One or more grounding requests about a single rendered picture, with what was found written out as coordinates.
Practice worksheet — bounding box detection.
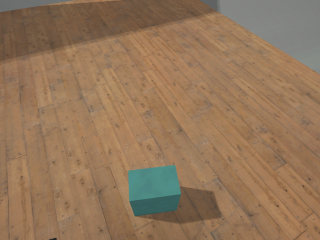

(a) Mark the carton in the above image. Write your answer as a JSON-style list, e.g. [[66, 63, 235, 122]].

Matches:
[[128, 165, 181, 217]]

